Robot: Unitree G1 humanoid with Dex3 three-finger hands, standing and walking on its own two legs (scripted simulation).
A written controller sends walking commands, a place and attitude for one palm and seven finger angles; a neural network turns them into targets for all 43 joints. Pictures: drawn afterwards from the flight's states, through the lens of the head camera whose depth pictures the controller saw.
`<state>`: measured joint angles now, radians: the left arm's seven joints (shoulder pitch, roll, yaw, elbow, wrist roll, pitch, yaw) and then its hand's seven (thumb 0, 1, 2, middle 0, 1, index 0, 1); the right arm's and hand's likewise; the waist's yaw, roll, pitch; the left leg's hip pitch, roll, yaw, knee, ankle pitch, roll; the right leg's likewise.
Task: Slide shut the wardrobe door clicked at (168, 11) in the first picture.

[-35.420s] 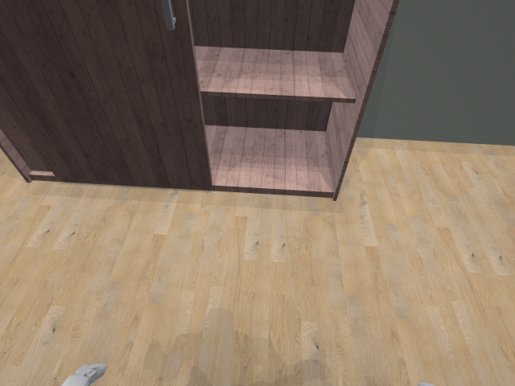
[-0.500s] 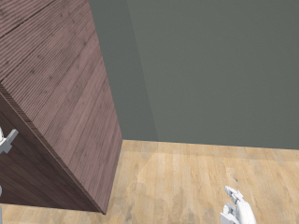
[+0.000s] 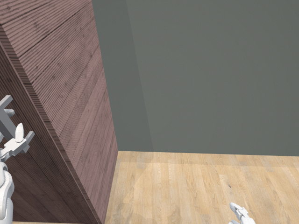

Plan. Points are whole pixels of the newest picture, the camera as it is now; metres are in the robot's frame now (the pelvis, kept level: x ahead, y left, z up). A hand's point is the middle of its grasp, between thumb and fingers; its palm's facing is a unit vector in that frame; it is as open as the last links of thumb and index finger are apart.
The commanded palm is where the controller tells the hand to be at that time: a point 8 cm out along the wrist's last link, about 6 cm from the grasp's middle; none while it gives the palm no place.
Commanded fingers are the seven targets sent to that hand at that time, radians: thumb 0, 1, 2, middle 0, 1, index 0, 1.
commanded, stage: stop walking and hold the door there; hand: left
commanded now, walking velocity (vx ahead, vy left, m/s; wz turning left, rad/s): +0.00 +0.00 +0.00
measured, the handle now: (15, 125) +0.30 +0.36 +0.15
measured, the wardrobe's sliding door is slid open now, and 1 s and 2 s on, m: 0.00 0.00 0.00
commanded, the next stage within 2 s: none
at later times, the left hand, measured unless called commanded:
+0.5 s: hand (20, 139) +0.27 +0.33 +0.14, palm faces +0.62 -0.74 -0.27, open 6.7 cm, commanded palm +0.21 +0.34 +0.14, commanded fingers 0.00 0.90 0.90 -0.45 -1.40 -0.45 -1.40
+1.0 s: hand (18, 141) +0.26 +0.33 +0.14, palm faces +0.43 -0.88 -0.20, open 6.6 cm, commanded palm +0.22 +0.36 +0.14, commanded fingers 0.00 0.90 0.90 -0.45 -1.40 -0.45 -1.40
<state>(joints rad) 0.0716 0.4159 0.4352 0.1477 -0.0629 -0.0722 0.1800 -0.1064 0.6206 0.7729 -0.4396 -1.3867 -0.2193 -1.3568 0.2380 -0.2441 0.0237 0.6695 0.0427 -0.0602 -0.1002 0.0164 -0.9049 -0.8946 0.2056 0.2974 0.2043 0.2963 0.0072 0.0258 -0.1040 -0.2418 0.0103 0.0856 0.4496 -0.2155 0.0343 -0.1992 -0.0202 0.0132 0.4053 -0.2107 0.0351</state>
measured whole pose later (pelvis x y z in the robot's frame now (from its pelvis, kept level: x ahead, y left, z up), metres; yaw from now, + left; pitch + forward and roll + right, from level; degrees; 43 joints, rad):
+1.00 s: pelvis -0.06 +0.08 +0.00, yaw -2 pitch +1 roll +1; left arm -0.04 0.32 0.27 0.00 -0.08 0.00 0.19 -0.06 0.70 0.78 -0.43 -1.39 -0.17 -1.35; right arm 0.21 -0.18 0.06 0.63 0.01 -0.03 -0.06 0.02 -0.90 -0.89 0.21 0.30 0.21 0.30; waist 0.03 0.00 -0.03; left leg -0.32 -0.12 0.18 0.40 -0.16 -0.11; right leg -0.13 -0.01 -0.08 0.44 -0.36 -0.06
